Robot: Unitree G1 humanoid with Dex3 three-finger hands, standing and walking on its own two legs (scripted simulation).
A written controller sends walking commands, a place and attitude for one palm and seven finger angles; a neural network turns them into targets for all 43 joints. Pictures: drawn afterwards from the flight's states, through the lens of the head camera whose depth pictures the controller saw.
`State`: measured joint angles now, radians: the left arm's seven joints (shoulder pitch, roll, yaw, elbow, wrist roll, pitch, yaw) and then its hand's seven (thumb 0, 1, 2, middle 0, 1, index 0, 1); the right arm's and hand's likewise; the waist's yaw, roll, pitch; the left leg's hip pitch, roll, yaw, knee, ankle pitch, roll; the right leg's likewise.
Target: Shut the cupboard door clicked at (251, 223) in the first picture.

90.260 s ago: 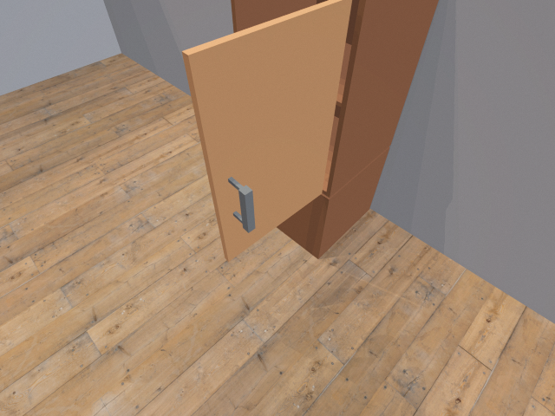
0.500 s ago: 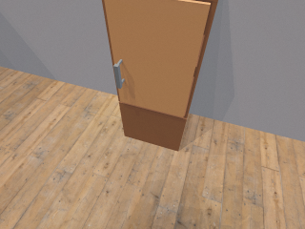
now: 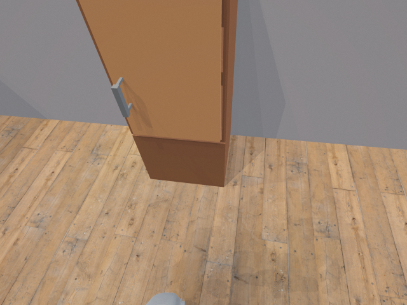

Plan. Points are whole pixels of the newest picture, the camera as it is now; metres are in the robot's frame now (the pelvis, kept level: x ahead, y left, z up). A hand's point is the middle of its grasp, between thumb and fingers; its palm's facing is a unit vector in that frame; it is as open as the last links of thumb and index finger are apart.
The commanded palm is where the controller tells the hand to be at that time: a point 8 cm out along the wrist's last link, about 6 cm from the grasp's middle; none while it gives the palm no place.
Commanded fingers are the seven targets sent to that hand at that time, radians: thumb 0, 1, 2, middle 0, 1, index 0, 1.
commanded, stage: take the last steps up to it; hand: left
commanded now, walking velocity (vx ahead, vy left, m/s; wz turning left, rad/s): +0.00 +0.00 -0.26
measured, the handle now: (123, 97) +0.78 +0.36 -0.10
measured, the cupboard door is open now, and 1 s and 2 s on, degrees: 0 0 0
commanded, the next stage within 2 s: come to a stop and stand still in 0.88 s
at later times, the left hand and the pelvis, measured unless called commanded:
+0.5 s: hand out of the picture +0.10 +0.20 -0.16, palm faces +0.04 -0.98 -0.20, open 7.4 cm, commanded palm none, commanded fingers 0.00 0.90 0.90 -0.20 -0.30 -0.20 -0.30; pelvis +0.08 +0.02 +0.00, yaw +0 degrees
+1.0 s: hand (124, 283) +0.18 +0.22 -0.19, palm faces +0.18 -0.97 -0.13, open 7.4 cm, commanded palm none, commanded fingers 0.00 0.90 0.90 -0.20 -0.30 -0.20 -0.30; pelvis +0.25 +0.07 -0.01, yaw +4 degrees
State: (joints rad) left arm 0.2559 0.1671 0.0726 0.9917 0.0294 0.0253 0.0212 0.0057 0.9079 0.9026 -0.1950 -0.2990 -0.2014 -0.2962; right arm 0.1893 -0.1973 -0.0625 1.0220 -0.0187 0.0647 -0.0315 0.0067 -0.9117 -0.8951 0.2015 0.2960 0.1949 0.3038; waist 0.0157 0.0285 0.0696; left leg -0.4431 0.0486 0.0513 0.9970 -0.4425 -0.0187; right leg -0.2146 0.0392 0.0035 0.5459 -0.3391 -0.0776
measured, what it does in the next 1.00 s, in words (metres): walks ahead: left foot, then right foot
